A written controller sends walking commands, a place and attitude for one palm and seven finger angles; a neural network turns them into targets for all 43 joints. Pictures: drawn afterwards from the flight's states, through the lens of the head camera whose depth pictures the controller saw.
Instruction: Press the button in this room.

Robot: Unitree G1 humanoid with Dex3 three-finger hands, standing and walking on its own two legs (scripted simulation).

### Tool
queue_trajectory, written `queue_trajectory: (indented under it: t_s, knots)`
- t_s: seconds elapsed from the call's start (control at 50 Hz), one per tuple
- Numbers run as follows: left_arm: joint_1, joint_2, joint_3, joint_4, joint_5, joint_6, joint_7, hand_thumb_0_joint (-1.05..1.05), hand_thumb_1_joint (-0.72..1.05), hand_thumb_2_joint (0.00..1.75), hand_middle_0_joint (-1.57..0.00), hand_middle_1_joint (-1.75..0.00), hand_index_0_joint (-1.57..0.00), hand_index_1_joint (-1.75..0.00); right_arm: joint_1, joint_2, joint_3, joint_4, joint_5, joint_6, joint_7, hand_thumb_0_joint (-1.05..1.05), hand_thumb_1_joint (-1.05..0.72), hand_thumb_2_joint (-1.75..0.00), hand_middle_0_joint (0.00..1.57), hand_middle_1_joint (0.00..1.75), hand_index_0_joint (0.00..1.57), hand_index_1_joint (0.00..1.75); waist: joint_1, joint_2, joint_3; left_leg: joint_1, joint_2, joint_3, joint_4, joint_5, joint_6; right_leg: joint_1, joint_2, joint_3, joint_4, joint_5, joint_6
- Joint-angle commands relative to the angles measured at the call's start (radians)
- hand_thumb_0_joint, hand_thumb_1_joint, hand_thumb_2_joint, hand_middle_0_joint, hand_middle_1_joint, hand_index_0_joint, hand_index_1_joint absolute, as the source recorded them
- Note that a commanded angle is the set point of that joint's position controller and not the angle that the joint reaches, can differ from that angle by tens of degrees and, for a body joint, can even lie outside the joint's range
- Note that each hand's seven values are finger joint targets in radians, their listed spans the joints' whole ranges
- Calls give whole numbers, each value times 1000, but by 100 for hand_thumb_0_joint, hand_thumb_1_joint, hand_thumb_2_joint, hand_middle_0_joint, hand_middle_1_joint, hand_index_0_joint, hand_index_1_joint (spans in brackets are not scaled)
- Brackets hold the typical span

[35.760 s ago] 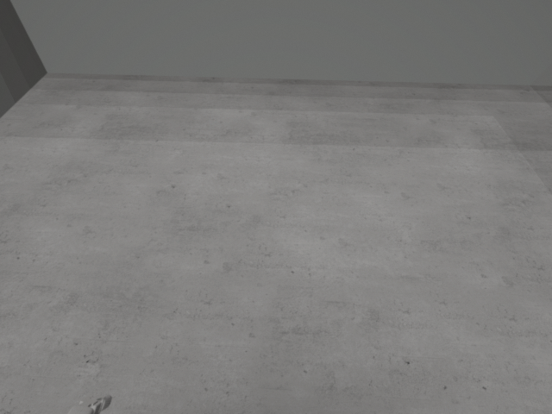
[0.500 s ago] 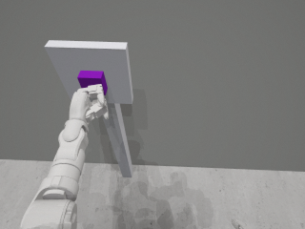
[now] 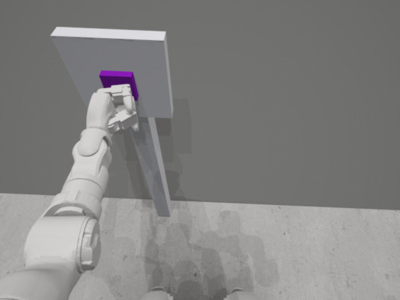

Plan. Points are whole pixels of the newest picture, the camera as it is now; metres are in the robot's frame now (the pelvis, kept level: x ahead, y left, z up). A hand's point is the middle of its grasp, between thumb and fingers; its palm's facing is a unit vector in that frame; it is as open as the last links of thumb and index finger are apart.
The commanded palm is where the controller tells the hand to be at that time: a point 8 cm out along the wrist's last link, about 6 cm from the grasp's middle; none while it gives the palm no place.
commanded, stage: hold the button down briefly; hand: left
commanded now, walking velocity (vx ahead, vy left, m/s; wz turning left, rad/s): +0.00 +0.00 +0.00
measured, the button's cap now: (121, 82) +0.52 +0.16 +0.13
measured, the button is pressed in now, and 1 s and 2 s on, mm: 13 0 0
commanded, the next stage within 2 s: pull the fist back off the button in 0.26 s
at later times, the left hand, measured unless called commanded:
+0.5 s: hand (133, 114) +0.46 +0.13 +0.10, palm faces -0.06 -1.00 -0.03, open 2.9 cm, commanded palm +0.45 +0.17 +0.10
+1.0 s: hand (136, 126) +0.43 +0.12 +0.10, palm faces -0.07 -1.00 -0.01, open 3.0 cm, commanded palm +0.39 +0.18 +0.10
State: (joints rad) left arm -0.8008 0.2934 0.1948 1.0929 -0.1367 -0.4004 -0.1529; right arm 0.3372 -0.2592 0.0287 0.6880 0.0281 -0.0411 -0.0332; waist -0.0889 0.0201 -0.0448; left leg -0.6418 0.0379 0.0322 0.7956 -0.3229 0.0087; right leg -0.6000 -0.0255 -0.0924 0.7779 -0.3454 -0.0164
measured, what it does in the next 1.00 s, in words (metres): stands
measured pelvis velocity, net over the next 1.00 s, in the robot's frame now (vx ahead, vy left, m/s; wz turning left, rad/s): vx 0.01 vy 0.00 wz -0.04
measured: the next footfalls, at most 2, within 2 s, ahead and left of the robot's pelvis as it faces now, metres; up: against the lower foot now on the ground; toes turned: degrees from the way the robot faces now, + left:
none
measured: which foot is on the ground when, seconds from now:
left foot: down 0.00-1.00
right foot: down 0.00-1.00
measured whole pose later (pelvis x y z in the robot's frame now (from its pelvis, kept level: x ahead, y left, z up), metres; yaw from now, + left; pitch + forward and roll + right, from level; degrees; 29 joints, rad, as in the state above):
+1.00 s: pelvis +0.01 +0.00 +0.00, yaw -2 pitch +8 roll -1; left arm -0.50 0.21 0.17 0.72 -0.16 -0.32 -0.12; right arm 0.32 -0.25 0.02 0.60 0.04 -0.04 -0.02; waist -0.06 0.03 -0.07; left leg -0.56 0.03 0.05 0.77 -0.35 0.01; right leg -0.54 -0.01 -0.05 0.75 -0.35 -0.01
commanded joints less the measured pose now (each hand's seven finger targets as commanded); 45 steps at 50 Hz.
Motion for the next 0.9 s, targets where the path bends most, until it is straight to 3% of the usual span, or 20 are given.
queue_trajectory:
  t_s: [0.0,0.08,0.12,0.16,0.3,0.36,0.4,0.5,0.54,0.6,0.62,0.64,0.72,0.74,0.78,0.84,0.88]
  knots:
    - [-648,165,10,-192,-9,-41,21,0,90,90,-130,-150,-130,-150,83,-159,-56,-73,2,-45,-11,0,-90,-90,20,30,20,30,-97,-10,-325,211,-37,-63,-120,-72,19,7,53,74,-140,11,7]
    - [-691,181,12,-195,-13,-41,26,0,90,90,-130,-150,-130,-150,94,-165,-56,-69,3,-53,-14,0,-90,-90,20,30,20,30,-109,20,-331,212,-35,-68,-119,-109,18,-22,53,74,-139,-21,7]
    - [-698,148,-7,-197,-13,-44,27,0,90,90,-130,-150,-130,-150,100,-163,-56,-69,-2,-60,-12,0,-90,-90,20,30,20,30,-113,22,-342,227,-34,-76,-119,-105,18,-34,56,66,-132,-18,4]
    - [-695,182,11,-173,-13,-40,33,0,90,90,-130,-150,-130,-150,102,-171,-53,-67,0,-62,-13,0,-90,-90,20,30,20,30,-113,6,-314,189,-34,-76,-124,-150,18,-41,53,70,-136,-52,7]
    - [-707,174,-4,-172,-8,-38,40,0,90,90,-130,-150,-130,-150,105,-176,-51,-73,-1,-74,-13,0,-90,-90,20,30,20,30,-118,23,-307,177,-34,-81,-127,-200,16,-65,53,68,-129,-83,5]
    - [-720,194,5,-185,-4,-41,44,0,90,90,-130,-150,-130,-150,108,-179,-52,-75,-2,-79,-16,0,-90,-90,20,30,20,30,-116,31,-334,182,-34,-87,-124,-202,16,-64,52,69,-121,-84,4]
    - [-711,145,-24,-197,-5,-39,44,0,90,90,-130,-150,-130,-150,102,-177,-55,-80,-4,-84,-11,0,-90,-90,20,30,20,30,-116,46,-329,204,-33,-96,-128,-214,13,-92,53,58,-113,-84,2]
    - [-661,133,-18,-211,2,-41,48,0,90,90,-130,-150,-130,-150,100,-178,-60,-88,-9,-86,-2,0,-90,-90,20,30,20,30,-92,46,-349,227,-32,-107,-127,-177,9,-87,52,49,-98,-58,-5]
    - [-601,119,-15,-210,-3,-40,49,0,90,90,-130,-150,-130,-150,93,-175,-61,-97,-8,-84,3,0,-90,-90,20,30,20,30,-77,16,-353,229,-32,-103,-124,-157,10,-70,54,47,-100,-50,-6]
    - [-566,141,6,-249,-7,-37,44,0,90,90,-130,-150,-130,-150,82,-172,-61,-110,-5,-77,4,0,-90,-90,20,30,20,30,-65,-8,-343,201,-35,-81,-121,-136,15,-25,54,56,-113,-42,-2]
    - [-544,159,24,-263,-7,-42,44,0,90,90,-130,-150,-130,-150,82,-170,-62,-115,-5,-75,3,0,-90,-90,20,30,20,30,-51,-23,-356,199,-37,-80,-120,-116,16,4,54,57,-111,-33,-4]
    - [-508,153,24,-281,-8,-42,41,0,90,90,-130,-150,-130,-150,71,-165,-63,-124,-1,-73,4,0,-90,-90,20,30,20,30,-40,3,-365,215,-36,-71,-121,-95,15,13,55,58,-113,-19,-5]
    - [-386,155,33,-343,-18,-32,30,0,90,90,-130,-150,-130,-150,43,-157,-62,-149,7,-61,2,0,-90,-90,20,30,20,30,-11,-1,-350,226,-35,-62,-125,-48,16,54,59,59,-122,16,-9]
    - [-383,118,6,-380,-24,-30,28,0,90,90,-130,-150,-130,-150,34,-149,-60,-154,9,-60,4,0,-90,-90,20,30,20,30,-17,5,-340,236,-35,-59,-130,-36,15,55,58,54,-124,32,-7]
    - [-321,113,7,-413,-28,-19,27,0,90,90,-130,-150,-130,-150,21,-148,-62,-163,12,-57,4,0,-90,-90,20,30,20,30,0,15,-324,253,-33,-62,-136,-19,12,57,60,50,-125,45,-11]
    - [-233,92,-3,-461,-32,0,31,0,90,90,-130,-150,-130,-150,5,-144,-62,-179,14,-53,5,0,-90,-90,20,30,20,30,8,-22,-315,257,-33,-55,-138,21,15,88,60,49,-130,87,-9]
    - [-166,101,12,-542,-33,6,34,0,90,90,-130,-150,-130,-150,-5,-141,-65,-195,12,-52,9,0,-90,-90,20,30,20,30,31,-3,-350,275,-36,-46,-138,76,14,134,57,53,-124,148,-10]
